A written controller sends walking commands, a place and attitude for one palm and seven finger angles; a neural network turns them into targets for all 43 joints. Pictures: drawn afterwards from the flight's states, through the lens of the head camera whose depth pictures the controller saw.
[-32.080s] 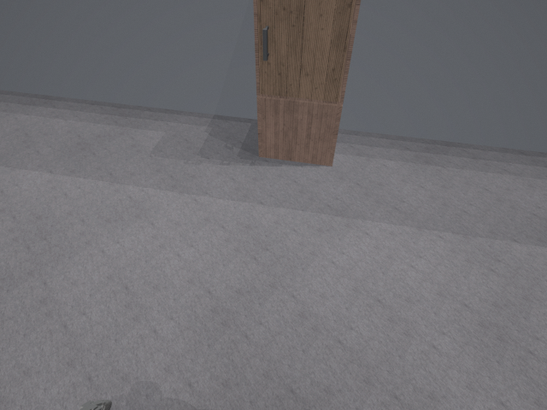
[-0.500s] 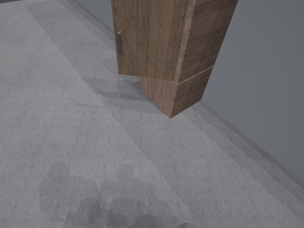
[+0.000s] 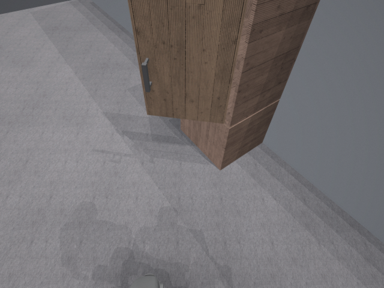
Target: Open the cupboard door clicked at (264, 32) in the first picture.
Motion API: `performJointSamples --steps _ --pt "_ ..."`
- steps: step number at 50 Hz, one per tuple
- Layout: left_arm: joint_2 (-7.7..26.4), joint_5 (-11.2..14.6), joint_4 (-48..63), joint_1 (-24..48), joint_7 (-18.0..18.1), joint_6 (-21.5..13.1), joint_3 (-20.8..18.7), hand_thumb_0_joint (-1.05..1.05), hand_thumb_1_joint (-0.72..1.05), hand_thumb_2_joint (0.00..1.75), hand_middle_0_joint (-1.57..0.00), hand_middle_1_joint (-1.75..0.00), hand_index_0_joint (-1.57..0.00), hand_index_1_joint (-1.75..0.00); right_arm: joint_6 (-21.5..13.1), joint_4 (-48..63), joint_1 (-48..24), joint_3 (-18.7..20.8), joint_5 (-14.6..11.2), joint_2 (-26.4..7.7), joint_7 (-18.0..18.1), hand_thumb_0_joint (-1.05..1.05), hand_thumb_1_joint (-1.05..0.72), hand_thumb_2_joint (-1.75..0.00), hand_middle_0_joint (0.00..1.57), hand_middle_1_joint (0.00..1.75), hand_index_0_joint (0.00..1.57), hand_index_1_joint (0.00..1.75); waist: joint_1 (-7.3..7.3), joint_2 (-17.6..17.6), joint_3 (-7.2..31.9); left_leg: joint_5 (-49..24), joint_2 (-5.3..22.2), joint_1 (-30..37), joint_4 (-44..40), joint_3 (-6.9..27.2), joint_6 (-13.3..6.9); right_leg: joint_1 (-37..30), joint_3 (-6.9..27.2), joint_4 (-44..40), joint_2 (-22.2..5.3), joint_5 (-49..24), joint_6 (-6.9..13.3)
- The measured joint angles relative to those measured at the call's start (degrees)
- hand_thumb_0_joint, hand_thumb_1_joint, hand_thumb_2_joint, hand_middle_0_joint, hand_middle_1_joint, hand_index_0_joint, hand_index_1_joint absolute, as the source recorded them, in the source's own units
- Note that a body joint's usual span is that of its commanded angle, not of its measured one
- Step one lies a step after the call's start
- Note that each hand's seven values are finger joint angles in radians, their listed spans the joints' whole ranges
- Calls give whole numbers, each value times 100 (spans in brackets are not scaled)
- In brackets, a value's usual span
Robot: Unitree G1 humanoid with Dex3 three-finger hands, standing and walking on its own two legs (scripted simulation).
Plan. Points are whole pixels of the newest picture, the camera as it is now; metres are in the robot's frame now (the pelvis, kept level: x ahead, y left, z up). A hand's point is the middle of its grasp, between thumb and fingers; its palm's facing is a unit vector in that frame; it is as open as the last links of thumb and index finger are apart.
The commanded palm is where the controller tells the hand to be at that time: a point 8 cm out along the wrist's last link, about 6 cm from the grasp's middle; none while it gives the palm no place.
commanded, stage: take the last steps up to it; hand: left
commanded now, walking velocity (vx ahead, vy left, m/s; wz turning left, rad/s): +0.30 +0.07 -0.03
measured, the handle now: (147, 75) +0.89 +0.25 -0.10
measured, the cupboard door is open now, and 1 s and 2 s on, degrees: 45 45 45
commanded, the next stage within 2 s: come to a stop and stand still in 0.60 s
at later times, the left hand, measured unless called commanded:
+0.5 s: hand (120, 231) +0.28 +0.22 -0.17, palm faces -0.03 -0.98 -0.21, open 7.3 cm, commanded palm none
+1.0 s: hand (123, 213) +0.34 +0.23 -0.20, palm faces -0.02 -0.98 -0.19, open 7.4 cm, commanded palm none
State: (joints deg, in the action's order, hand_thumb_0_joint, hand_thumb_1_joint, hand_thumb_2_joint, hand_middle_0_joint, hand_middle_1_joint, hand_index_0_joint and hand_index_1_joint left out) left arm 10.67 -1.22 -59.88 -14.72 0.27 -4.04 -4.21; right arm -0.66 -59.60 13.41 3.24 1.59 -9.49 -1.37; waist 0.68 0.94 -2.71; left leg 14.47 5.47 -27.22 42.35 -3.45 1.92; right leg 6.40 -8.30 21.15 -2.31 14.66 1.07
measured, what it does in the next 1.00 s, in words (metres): walks ahead: left foot, then right foot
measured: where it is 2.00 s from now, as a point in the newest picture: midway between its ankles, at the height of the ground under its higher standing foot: (192, 277)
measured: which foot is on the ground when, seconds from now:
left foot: up 0.00-0.10, down 0.12-0.52, up 0.54-0.80, down 0.82-1.00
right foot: down 0.00-0.12, up 0.14-0.48, down 0.50-0.88, up 0.90-1.00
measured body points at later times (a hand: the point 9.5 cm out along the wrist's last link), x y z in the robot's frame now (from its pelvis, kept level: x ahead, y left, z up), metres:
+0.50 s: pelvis +0.19 +0.03 -0.01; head +0.21 +0.02 +0.44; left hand +0.28 +0.27 -0.15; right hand +0.16 -0.20 -0.17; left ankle +0.14 +0.15 -0.75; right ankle +0.23 -0.07 -0.75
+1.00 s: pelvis +0.32 +0.05 -0.01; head +0.37 +0.06 +0.43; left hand +0.34 +0.28 -0.18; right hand +0.40 -0.19 -0.15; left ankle +0.38 +0.15 -0.75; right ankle +0.23 -0.07 -0.70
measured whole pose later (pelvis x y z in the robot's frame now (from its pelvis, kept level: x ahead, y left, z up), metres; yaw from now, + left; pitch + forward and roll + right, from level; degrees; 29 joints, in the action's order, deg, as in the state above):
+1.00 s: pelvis +0.32 +0.05 -0.01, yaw -5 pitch +0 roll -1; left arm 10.7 -0.4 -60.6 -13.3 2.0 2.9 -2.3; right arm 0.4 -57.3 5.3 1.1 1.2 -8.4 2.2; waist 1.7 2.0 -5.9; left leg 11.1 3.0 -19.9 31.0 -5.7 -1.4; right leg 16.9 -2.3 51.7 -1.2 33.4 -1.3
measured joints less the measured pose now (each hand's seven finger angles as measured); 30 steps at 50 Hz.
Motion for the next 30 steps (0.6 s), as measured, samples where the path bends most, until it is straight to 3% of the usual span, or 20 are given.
performJointSamples --steps 5,7,10,13,18,23,26,28,30 --pt "38 -10 -322 -517 -41 126 27 -1 93 90 -20 -30 -20 -29 -145 257 -451 -39 3 -94 -46 1 -91 -89 19 30 20 30 189 60 9 -211 -195 542 -1180 -223 -86 -280 101 388 -186 561 -278" --pt "27 12 -390 -674 -54 230 41 0 93 90 -20 -30 -20 -29 -274 377 -570 -53 39 -136 2 0 -91 -89 19 30 20 30 186 34 -11 -674 -215 610 -1135 -268 -302 86 198 1532 -251 1077 -204" --pt "76 0 -431 -602 -47 388 49 0 92 90 -19 -30 -20 -29 -302 463 -594 -120 43 -36 91 0 -91 -89 20 30 20 30 199 175 -69 -208 -303 735 -874 -438 -415 1066 472 3722 -253 1306 -30" --pt "58 -32 -317 -394 -97 411 48 1 92 90 -19 -30 -19 -29 -292 375 -411 -175 28 51 157 0 -91 -89 20 30 20 30 204 169 -36 -198 -383 1068 -1289 -505 -394 1776 423 4350 -300 830 -29" --pt "-78 -41 -4 -48 -131 373 75 1 92 90 -19 -30 -19 -29 -276 134 -28 -91 3 -56 216 -1 -94 -89 20 30 21 30 129 43 50 -239 -478 1644 -1968 -584 -420 2134 314 3303 -387 343 -94" --pt "-59 -46 205 342 -138 335 77 1 92 90 -19 -30 -19 -29 -163 -129 367 -112 23 -87 164 0 -93 -89 20 30 21 30 -40 -12 8 107 -473 2005 -1936 -604 -291 1737 229 1863 -308 140 -105" --pt "3 -52 296 454 -134 200 80 1 92 90 -19 -30 -20 -29 -79 -273 614 -126 -15 -73 140 0 -92 -89 20 30 20 30 -78 -21 -1 705 -396 1925 -1187 -575 -201 1302 213 1212 -199 -173 4" --pt "-62 -32 296 520 -90 111 105 0 92 90 -19 -30 -20 -29 32 -375 604 -114 -27 -115 118 0 -92 -89 20 30 20 30 -125 -195 -93 1385 -303 1496 31 -296 -199 1205 87 1406 -89 68 112" --pt "-116 -11 291 476 -32 53 129 0 92 90 -19 -30 -20 -29 90 -433 523 -100 -28 -112 113 1 -92 -89 20 30 20 30 -141 -226 -133 1384 -310 976 1062 -102 -161 970 22 1206 -37 192 146"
